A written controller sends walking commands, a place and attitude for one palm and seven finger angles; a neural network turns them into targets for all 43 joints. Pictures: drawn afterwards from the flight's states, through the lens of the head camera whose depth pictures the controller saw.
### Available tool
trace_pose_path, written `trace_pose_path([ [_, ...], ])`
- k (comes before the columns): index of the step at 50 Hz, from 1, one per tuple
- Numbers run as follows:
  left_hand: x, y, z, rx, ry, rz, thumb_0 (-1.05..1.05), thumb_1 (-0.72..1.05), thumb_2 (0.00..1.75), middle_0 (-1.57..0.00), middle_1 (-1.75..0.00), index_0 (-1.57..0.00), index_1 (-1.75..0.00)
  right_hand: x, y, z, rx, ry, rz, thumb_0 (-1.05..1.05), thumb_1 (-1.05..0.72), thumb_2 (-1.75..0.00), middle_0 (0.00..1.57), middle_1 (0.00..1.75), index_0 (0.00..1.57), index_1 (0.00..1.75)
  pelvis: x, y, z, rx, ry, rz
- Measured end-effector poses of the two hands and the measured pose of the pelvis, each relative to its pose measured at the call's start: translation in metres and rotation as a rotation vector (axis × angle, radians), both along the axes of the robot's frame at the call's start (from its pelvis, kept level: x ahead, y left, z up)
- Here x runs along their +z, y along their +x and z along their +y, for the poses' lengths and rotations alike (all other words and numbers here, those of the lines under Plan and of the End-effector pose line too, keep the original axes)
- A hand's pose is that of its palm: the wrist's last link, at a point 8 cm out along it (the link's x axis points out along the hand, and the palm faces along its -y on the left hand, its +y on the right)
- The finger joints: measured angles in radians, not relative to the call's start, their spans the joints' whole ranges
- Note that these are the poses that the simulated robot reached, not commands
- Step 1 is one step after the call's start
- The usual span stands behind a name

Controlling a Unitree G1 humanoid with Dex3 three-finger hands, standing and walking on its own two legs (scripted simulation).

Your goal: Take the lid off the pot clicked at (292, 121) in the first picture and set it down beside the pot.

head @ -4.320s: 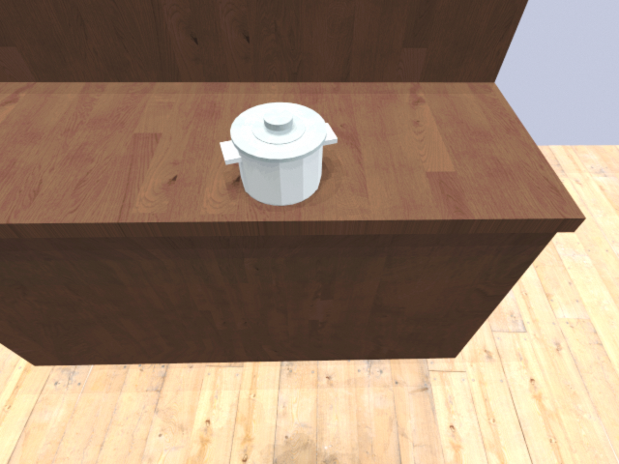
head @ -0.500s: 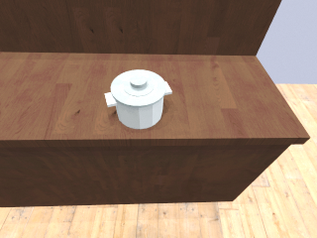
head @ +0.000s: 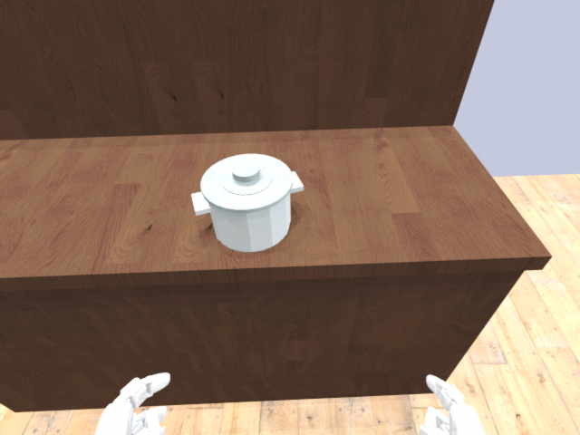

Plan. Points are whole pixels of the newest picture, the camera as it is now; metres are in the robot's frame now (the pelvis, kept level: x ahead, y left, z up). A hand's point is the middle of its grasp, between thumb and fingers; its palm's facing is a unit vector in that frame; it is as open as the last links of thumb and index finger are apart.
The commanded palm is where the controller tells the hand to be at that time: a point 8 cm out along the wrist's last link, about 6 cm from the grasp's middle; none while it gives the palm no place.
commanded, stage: lift the closed hand beside the body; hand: left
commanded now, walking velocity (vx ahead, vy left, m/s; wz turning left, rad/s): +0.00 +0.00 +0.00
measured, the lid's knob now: (245, 171) +0.53 +0.10 +0.11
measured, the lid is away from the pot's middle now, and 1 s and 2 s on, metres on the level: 0.00 0.00 0.00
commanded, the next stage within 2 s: raise the hand higher, near the body in 0.36 s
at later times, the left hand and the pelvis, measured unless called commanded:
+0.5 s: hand out of the picture +0.13 +0.22 +0.02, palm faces +0.26 -0.90 -0.36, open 3.1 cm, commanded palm +0.08 +0.26 +0.05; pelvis +0.00 -0.01 +0.00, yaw +1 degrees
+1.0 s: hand (87, 400) +0.15 +0.23 +0.08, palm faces +0.29 -0.87 -0.39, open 3.1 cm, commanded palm +0.10 +0.27 +0.11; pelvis +0.01 +0.00 +0.00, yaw +0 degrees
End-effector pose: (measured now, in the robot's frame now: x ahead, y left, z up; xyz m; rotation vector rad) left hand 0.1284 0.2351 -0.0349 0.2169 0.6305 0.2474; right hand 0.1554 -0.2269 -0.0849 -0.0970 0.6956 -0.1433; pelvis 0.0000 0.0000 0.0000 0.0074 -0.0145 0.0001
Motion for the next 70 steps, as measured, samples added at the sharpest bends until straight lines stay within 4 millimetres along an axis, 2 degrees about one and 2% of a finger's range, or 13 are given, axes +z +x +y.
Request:
trace_pose_path([
  [2,0.002,-0.015,-0.002,-0.001,-0.017,-0.002,0.00,0.91,0.90,-0.51,-0.64,-0.50,-0.64,0.019,0.017,-0.003,0.020,-0.023,-0.079,0.02,-0.91,-0.90,0.20,0.30,0.20,0.30,0.000,-0.003,-0.005,-0.001,-0.003,-0.006],
  [5,0.017,-0.035,0.004,0.028,0.000,-0.051,0.01,0.91,0.90,-0.63,-0.77,-0.63,-0.77,0.042,0.037,-0.007,0.080,-0.085,-0.166,0.01,-0.91,-0.90,0.20,0.30,0.20,0.30,0.001,-0.008,-0.011,0.011,-0.011,-0.019],
  [10,0.029,-0.052,0.017,0.104,0.046,-0.093,0.01,0.90,0.90,-0.84,-1.00,-0.84,-1.00,0.050,0.051,-0.008,0.148,-0.139,-0.186,0.01,-0.91,-0.90,0.20,0.30,0.20,0.30,0.001,-0.014,-0.015,0.037,-0.022,-0.029],
  [17,0.054,-0.048,0.016,0.088,0.073,-0.169,0.02,0.90,0.90,-1.12,-1.30,-1.11,-1.30,0.032,0.034,-0.002,0.149,-0.121,-0.110,0.01,-0.91,-0.90,0.20,0.30,0.20,0.30,0.002,-0.010,-0.016,0.032,-0.018,-0.042],
  [23,0.069,-0.038,0.023,0.060,0.118,-0.195,0.02,0.90,0.90,-1.24,-1.43,-1.23,-1.43,0.012,0.011,0.004,0.112,-0.076,-0.018,0.02,-0.91,-0.90,0.20,0.30,0.20,0.30,0.003,-0.004,-0.014,0.018,-0.012,-0.051],
  [28,0.089,-0.032,0.027,0.018,0.168,-0.236,0.02,0.90,0.90,-1.28,-1.48,-1.27,-1.48,0.005,0.002,0.005,0.091,-0.064,0.012,0.02,-0.91,-0.90,0.20,0.30,0.21,0.30,0.003,-0.001,-0.011,0.007,-0.011,-0.050],
  [32,0.094,-0.029,0.030,0.003,0.183,-0.242,0.01,0.90,0.90,-1.29,-1.49,-1.28,-1.49,0.005,0.004,0.003,0.080,-0.066,0.010,0.02,-0.91,-0.90,0.20,0.30,0.21,0.30,0.004,0.001,-0.008,0.003,-0.010,-0.046],
  [40,0.114,-0.023,0.032,-0.016,0.207,-0.328,0.02,0.90,0.90,-1.30,-1.50,-1.29,-1.50,0.018,0.025,0.004,0.090,-0.093,-0.057,0.02,-0.91,-0.90,0.20,0.30,0.20,0.30,0.004,0.005,-0.003,0.001,-0.009,-0.047],
  [46,0.125,-0.017,0.034,-0.017,0.213,-0.381,0.02,0.90,0.90,-1.30,-1.50,-1.29,-1.50,0.028,0.041,0.012,0.112,-0.090,-0.108,0.02,-0.91,-0.90,0.20,0.30,0.20,0.30,0.004,0.006,0.000,0.001,-0.009,-0.051],
  [51,0.140,-0.014,0.036,-0.019,0.239,-0.445,0.02,0.90,0.90,-1.30,-1.50,-1.29,-1.50,0.031,0.045,0.021,0.136,-0.078,-0.124,0.02,-0.91,-0.90,0.20,0.30,0.20,0.30,0.004,0.005,0.001,0.002,-0.010,-0.055],
  [59,0.157,-0.007,0.038,-0.027,0.265,-0.517,0.02,0.90,0.90,-1.30,-1.50,-1.30,-1.50,0.024,0.036,0.028,0.156,-0.064,-0.094,0.02,-0.91,-0.90,0.20,0.30,0.20,0.30,0.004,0.001,0.001,0.002,-0.013,-0.062],
  [68,0.176,0.001,0.039,-0.043,0.297,-0.597,0.02,0.90,0.90,-1.30,-1.50,-1.30,-1.50,0.015,0.017,0.019,0.131,-0.065,-0.045,0.02,-0.91,-0.90,0.20,0.30,0.21,0.30,0.005,-0.003,0.000,-0.003,-0.015,-0.069],
  [70,0.183,0.007,0.035,-0.119,0.490,-0.544,0.02,0.89,0.90,-1.30,-1.49,-1.30,-1.49,0.013,0.015,0.017,0.153,-0.078,-0.024,0.02,-0.91,-0.90,0.20,0.30,0.20,0.30,0.003,-0.005,0.000,-0.001,-0.015,-0.048],
])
